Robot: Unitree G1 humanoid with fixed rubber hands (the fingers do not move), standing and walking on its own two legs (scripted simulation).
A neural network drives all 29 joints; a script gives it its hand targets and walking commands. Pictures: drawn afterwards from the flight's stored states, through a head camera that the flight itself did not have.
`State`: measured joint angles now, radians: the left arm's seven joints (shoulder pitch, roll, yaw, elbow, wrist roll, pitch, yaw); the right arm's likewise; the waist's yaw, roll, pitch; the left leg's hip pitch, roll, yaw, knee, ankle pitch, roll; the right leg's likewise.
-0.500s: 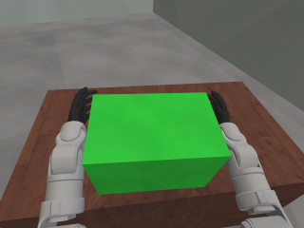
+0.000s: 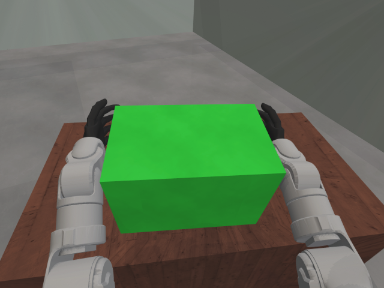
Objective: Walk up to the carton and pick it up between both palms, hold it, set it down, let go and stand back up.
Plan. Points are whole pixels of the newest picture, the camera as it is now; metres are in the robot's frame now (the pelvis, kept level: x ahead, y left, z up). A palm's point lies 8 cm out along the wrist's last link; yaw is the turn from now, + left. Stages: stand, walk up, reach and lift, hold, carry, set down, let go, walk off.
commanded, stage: hold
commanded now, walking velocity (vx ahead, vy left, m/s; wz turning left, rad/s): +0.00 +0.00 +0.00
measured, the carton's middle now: (188, 167) +0.31 +0.01 +0.15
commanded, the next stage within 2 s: none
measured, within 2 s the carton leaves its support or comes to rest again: neither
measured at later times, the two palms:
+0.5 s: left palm (97, 139) +0.36 +0.19 +0.18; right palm (274, 140) +0.36 -0.17 +0.17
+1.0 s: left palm (95, 139) +0.35 +0.19 +0.18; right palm (273, 141) +0.36 -0.17 +0.17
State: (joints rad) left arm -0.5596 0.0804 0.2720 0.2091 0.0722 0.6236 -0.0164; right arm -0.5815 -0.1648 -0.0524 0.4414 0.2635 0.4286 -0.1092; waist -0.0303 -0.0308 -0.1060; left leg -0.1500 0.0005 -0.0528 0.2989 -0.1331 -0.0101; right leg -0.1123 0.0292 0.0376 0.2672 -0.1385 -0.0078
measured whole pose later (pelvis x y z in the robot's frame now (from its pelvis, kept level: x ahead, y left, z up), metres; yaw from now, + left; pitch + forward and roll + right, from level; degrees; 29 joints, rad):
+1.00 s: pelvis +0.00 +0.00 +0.00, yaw +0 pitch -2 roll -1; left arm -0.54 0.07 0.28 0.18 0.09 0.63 -0.03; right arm -0.56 -0.16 -0.05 0.43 0.27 0.43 -0.11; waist -0.04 -0.04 -0.10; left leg -0.13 0.00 -0.06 0.31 -0.14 -0.01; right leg -0.09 0.03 0.03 0.26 -0.14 -0.01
